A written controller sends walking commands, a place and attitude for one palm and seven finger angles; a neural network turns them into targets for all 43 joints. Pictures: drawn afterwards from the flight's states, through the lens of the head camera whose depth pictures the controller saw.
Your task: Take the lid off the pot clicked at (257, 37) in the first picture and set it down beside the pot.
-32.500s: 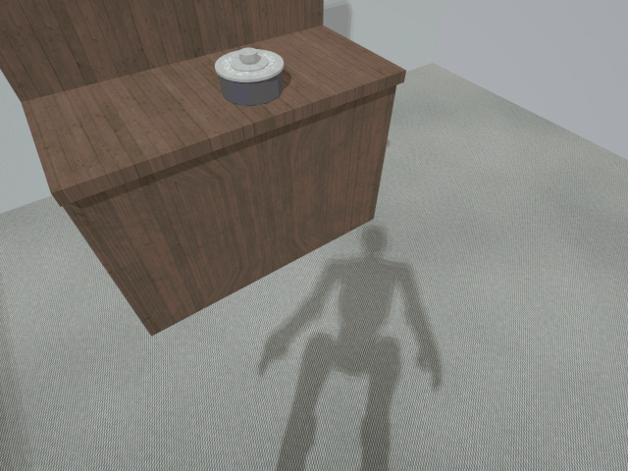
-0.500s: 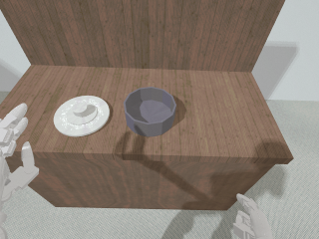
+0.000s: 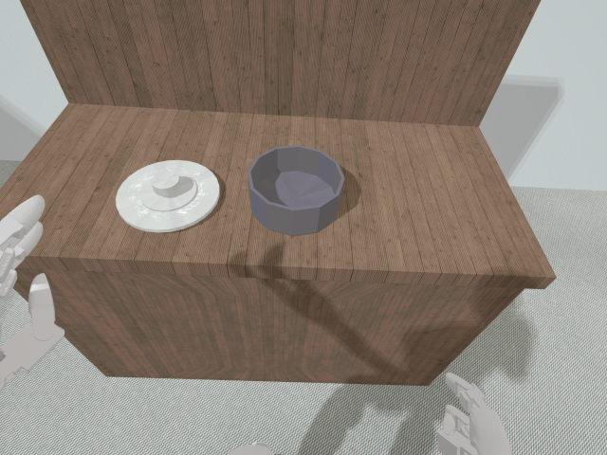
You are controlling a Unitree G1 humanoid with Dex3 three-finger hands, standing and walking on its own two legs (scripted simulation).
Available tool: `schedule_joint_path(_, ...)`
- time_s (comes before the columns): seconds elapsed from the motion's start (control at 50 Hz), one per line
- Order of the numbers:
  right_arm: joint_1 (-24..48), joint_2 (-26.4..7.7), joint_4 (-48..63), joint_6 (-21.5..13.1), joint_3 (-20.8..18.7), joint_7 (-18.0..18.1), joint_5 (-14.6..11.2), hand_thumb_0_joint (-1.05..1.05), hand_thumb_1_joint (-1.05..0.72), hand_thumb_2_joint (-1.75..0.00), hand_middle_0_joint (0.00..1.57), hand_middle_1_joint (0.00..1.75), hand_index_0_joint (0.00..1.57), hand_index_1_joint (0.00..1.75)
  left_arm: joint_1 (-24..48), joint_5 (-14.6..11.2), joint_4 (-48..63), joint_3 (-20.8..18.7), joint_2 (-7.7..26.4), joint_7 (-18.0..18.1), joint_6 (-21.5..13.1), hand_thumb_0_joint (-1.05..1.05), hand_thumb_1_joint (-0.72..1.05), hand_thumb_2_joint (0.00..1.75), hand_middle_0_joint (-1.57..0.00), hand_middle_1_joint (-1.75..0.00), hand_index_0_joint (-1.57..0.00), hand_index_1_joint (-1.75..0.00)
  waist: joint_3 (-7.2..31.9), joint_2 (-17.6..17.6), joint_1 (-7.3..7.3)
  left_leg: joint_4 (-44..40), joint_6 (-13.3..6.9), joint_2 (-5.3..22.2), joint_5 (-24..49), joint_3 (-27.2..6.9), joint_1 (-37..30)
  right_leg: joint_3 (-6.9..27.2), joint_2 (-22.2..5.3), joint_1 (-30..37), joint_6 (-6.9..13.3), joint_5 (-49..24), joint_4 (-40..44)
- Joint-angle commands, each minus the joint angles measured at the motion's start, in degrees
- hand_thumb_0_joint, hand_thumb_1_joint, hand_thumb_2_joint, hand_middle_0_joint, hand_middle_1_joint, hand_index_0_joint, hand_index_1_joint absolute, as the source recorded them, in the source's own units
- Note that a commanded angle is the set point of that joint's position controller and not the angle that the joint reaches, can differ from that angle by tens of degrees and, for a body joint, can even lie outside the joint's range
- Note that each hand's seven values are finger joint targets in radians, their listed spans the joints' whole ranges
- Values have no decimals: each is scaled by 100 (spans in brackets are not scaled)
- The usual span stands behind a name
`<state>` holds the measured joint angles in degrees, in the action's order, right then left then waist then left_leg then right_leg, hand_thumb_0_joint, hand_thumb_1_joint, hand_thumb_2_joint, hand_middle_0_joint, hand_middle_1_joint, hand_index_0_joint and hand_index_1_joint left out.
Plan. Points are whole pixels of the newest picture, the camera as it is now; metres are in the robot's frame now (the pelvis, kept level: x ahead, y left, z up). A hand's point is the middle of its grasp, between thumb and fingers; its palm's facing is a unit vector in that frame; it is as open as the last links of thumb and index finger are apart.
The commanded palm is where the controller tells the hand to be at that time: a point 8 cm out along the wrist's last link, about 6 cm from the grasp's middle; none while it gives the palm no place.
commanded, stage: step back with the hand held close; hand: left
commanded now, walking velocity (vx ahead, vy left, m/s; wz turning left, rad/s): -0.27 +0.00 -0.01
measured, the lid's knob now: (166, 183) +0.56 +0.30 -0.01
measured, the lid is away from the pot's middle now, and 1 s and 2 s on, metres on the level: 0.24 0.24 0.24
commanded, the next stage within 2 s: stop stepping back and stand still in 0.78 s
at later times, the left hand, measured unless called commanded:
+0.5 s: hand (20, 367) +0.15 +0.24 +0.18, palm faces +0.33 -0.86 -0.38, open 7.4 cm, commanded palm +0.08 +0.29 +0.19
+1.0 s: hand out of the picture +0.04 +0.23 +0.16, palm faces +0.23 -0.89 -0.40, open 7.4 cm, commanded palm -0.01 +0.28 +0.19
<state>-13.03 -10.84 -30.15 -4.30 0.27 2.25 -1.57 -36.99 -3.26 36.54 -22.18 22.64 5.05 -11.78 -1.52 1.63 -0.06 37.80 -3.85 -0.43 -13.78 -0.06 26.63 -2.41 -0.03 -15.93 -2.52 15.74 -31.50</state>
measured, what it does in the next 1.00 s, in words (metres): walks backwards: left foot, then right foot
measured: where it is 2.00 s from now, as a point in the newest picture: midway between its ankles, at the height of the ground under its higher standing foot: outside the picture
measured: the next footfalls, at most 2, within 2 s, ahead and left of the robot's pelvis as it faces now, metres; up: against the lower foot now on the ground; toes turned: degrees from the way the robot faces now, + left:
left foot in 0.44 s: +0.06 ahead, +0.09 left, +0.00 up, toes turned +1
right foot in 0.82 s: -0.14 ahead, -0.14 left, +0.00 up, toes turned -7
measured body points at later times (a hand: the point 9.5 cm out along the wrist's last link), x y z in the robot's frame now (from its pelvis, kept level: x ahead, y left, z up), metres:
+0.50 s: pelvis -0.05 +0.01 -0.01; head -0.02 +0.07 +0.43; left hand +0.13 +0.29 +0.20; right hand +0.12 -0.23 -0.07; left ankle +0.02 +0.09 -0.73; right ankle -0.01 -0.15 -0.70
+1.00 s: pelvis -0.16 +0.01 +0.00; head -0.17 +0.04 +0.45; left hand +0.02 +0.28 +0.18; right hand -0.03 -0.25 -0.06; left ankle -0.16 +0.12 -0.66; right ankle -0.18 -0.13 -0.72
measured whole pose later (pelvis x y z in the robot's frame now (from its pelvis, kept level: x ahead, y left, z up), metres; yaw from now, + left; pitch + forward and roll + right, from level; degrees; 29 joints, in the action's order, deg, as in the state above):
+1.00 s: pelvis -0.16 +0.01 +0.00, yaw -5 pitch +0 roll +0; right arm -14.5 -11.3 -34.1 -2.2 -2.1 1.5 -2.0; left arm -37.2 -2.4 33.1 -19.7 21.7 5.0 -11.1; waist 3.5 -3.6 1.5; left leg 64.3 -0.2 -0.1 -25.9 0.7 29.4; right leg -0.9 -3.1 -15.5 -1.9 18.5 -33.8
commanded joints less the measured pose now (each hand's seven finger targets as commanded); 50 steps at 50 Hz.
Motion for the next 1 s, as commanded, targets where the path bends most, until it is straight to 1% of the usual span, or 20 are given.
schedule_joint_path(0.0,516,-856,928,-449,-300,148,20,0,-90,-90,20,30,20,30,322,-9,1322,-681,937,214,-394,0,90,90,-20,-30,-20,-30,248,387,82,-1424,-30,784,-2069,-1108,110,288,-260,-160,346,482,296)
schedule_joint_path(0.1,474,-906,928,-606,-329,124,43,0,-90,-90,20,30,20,30,322,83,1580,-795,929,196,-498,0,90,90,-20,-30,-20,-30,464,1280,4,-2216,-241,1328,-2733,-1489,1042,58,158,904,169,438,-810)
schedule_joint_path(0.18,386,-852,903,-638,-392,50,28,0,-90,-90,20,30,20,30,103,51,1593,-901,1018,169,-534,0,90,90,-20,-30,-20,-30,730,608,-28,-1563,-104,1103,-2194,-1116,605,160,55,770,272,304,-248)
schedule_joint_path(0.28,324,-756,700,-520,-507,65,75,0,-90,-90,20,30,20,30,238,11,1446,-855,1133,235,-616,0,90,90,-20,-30,-20,-30,519,-853,126,1119,390,182,-1763,-309,-681,1732,-1440,-1581,1009,1824,1460)
schedule_joint_path(0.32,392,-600,562,-410,-466,8,79,0,-90,-90,20,30,20,30,406,25,1345,-673,986,272,-582,0,90,90,-20,-30,-20,-30,568,-1146,244,1880,394,118,-1093,-206,-932,1583,-1845,-1672,1114,317,1349)
schedule_joint_path(0.38,579,-597,598,-336,-378,24,44,0,-90,-90,20,30,20,30,637,4,1385,-726,1080,288,-592,0,90,90,-20,-30,-20,-30,317,-598,323,163,263,416,-981,-512,-634,849,-1308,-1260,706,-701,317)
schedule_joint_path(0.4,569,-717,644,-366,-399,79,40,0,-90,-90,20,30,20,30,666,-3,1507,-687,977,303,-633,0,90,90,-20,-30,-20,-30,112,214,319,-1098,53,795,-1126,-1019,-300,464,-673,-1133,433,-382,-485)
schedule_joint_path(0.42,628,-832,737,-437,-423,113,61,0,-90,-90,20,30,20,30,654,-11,1588,-723,918,327,-672,0,90,90,-20,-30,-20,-30,20,1626,311,-2051,-268,1557,-577,-1884,189,105,79,-943,193,280,-1813)
schedule_joint_path(0.44,543,-662,636,-536,-452,90,160,0,-90,-90,20,30,20,30,686,-3,1569,-820,1014,349,-682,0,90,90,-20,-30,-20,-30,184,1767,306,-2109,-530,2024,971,-2222,-192,405,263,-1315,195,1612,-2775)
schedule_joint_path(0.48,389,-677,532,-685,-494,-27,207,0,-90,-90,20,30,20,30,513,-114,1672,-873,1057,302,-724,0,90,90,-20,-30,-20,-30,765,1214,218,-2092,-511,2142,968,-2242,-617,759,247,-1446,194,1936,-3533)
schedule_joint_path(0.54,284,-669,467,-684,-543,-152,118,0,-90,-90,20,30,20,30,316,-134,1934,-803,893,282,-565,0,90,90,-20,-30,-20,-30,1246,962,132,-1370,-433,1789,2977,-1204,-1690,647,169,-1471,115,1471,-2792)
schedule_joint_path(0.64,382,-714,605,-688,-471,-209,125,0,-90,-90,20,30,20,30,-63,-133,2004,-670,885,234,-406,0,90,90,-20,-30,-20,-30,1339,1270,78,-1762,-203,1662,1592,-1066,-1648,225,213,-626,140,1069,-1146)
schedule_joint_path(0.76,488,-772,696,-551,-458,-86,116,0,-90,-90,20,30,20,30,-108,-123,1307,-867,1067,165,-446,0,90,90,-20,-30,-20,-30,1069,700,39,-1514,185,1205,-801,-615,-704,-221,184,735,252,-223,798)
schedule_joint_path(0.8,536,-684,748,-473,-428,-78,73,0,-90,-90,20,30,20,30,-64,-99,1202,-861,1201,118,-567,0,90,90,-20,-30,-20,-30,931,-98,61,-458,358,635,-1354,-162,-706,24,-403,295,495,-364,1316)
schedule_joint_path(0.84,518,-662,678,-429,-585,-19,-68,0,-90,-90,20,30,20,30,178,-115,1074,-615,1151,84,-662,0,90,90,-20,-30,-20,-30,832,-1901,121,2457,623,-182,-1243,148,-980,1484,-1929,-1273,1211,-6,1896)
schedule_joint_path(0.86,481,-1416,-803,-447,-825,-357,156,0,-90,-90,20,30,20,30,1856,599,-3494,1579,-249,-439,595,0,90,90,-20,-30,-20,-30,553,-1267,484,3785,525,470,-1559,-287,284,572,-2568,-1093,1218,-2322,1073)
schedule_joint_path(0.88,439,-490,900,-359,-673,-129,-169,0,-90,-90,20,30,20,30,1123,-39,1554,-874,1088,-10,-328,0,90,90,-20,-30,-20,-30,801,-1741,99,3922,565,-29,-1884,-465,-825,1303,-2079,-1617,1391,-1971,1285)
schedule_joint_path(0.9,784,-405,818,-252,-376,7,-67,0,-90,-90,20,30,20,30,296,-102,1041,-653,1061,128,-359,0,90,90,-20,-30,-20,-30,601,-1274,282,3651,435,186,-1349,-352,-257,1073,-1948,-1060,1302,-1828,975)
schedule_joint_path(0.92,837,-377,942,-222,-381,27,-118,0,-90,-90,20,30,20,30,-2,63,945,-779,1286,183,-389,0,90,90,-20,-30,-20,-30,485,-1318,183,3339,381,235,-1345,-365,-99,1250,-1866,-987,1235,-1441,997)
schedule_joint_path(0.98,843,-538,919,-238,-272,98,-94,0,-90,-90,20,30,20,30,476,7,1698,-573,1133,309,-398,0,90,90,-20,-30,-20,-30,-6,-707,223,1293,271,343,-1360,-150,-190,973,-1541,-778,882,-49,920)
